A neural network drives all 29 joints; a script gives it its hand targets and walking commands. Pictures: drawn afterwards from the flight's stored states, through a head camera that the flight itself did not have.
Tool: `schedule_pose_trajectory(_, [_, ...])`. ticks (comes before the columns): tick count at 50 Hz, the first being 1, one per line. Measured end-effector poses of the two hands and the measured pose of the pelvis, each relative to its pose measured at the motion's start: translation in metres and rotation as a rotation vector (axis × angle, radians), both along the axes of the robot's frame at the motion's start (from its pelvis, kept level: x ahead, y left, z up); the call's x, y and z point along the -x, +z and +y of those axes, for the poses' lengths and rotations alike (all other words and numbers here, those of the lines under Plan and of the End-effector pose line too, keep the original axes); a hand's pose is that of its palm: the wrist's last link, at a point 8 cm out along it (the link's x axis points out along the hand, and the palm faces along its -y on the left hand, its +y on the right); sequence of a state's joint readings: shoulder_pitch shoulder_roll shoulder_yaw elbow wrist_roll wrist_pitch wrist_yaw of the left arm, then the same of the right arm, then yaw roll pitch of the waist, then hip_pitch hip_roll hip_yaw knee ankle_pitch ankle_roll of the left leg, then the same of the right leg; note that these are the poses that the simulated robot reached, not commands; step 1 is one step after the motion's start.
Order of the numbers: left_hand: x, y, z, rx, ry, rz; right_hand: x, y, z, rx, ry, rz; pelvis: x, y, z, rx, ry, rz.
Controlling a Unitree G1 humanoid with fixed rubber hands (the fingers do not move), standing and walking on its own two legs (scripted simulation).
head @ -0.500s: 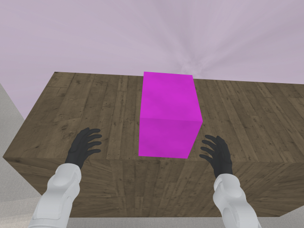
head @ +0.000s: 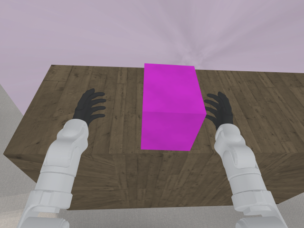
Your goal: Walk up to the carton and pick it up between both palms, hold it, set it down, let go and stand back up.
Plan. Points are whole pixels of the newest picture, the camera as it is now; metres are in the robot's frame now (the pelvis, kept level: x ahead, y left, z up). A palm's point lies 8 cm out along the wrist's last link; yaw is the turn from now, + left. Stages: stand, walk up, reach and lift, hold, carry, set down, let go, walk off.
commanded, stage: reach and lift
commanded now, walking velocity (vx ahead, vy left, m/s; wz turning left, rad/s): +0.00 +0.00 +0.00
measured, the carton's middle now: (167, 107) +0.48 -0.03 +0.02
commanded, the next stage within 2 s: none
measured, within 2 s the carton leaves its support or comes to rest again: neither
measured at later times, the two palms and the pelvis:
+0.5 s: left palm (88, 86) +0.42 +0.19 +0.15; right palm (221, 92) +0.43 -0.15 +0.16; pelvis -0.01 -0.01 +0.00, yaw +1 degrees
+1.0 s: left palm (90, 68) +0.45 +0.19 +0.19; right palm (220, 75) +0.45 -0.14 +0.19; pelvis -0.01 -0.01 +0.00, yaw +2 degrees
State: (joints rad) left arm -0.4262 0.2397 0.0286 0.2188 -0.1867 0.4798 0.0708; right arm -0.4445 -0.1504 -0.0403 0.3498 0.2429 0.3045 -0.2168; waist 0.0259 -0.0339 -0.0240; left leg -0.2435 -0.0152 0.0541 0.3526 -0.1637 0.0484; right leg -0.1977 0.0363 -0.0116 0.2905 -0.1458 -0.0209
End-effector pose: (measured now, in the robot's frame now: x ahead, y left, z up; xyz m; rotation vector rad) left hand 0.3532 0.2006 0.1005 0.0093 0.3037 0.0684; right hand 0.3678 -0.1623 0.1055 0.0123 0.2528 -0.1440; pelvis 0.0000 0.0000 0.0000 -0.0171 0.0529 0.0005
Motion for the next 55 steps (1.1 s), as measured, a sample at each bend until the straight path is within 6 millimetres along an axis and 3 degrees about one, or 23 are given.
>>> schedule_pose_trajectory(14, [-0.04, 0.036, -0.009, -0.007, 0.006, -0.031, -0.036, 0.034, -0.001, 0.017, 0.001, -0.025, -0.003, 0.0, -0.005, 0.001, 0.006, 0.045])
schedule_pose_trajectory(22, [-0.058, 0.045, -0.006, 0.002, 0.041, -0.018, -0.052, 0.045, 0.007, 0.019, 0.004, 0.014, 0.003, -0.001, -0.011, -0.004, 0.016, 0.076])
schedule_pose_trajectory(40, [-0.093, 0.096, -0.006, 0.006, 0.091, -0.061, -0.081, 0.101, 0.025, 0.018, 0.004, 0.024, 0.01, -0.004, -0.016, 0.001, 0.037, 0.173])
schedule_pose_trajectory(47, [-0.098, 0.095, -0.008, -0.001, 0.08, -0.073, -0.082, 0.098, 0.023, 0.016, -0.003, 0.025, 0.01, -0.004, -0.014, 0.005, 0.04, 0.187])
schedule_pose_trajectory(55, [-0.097, 0.059, -0.011, -0.005, 0.068, -0.038, -0.078, 0.063, 0.019, 0.01, -0.007, 0.066, 0.013, -0.005, -0.01, 0.005, 0.036, 0.213])
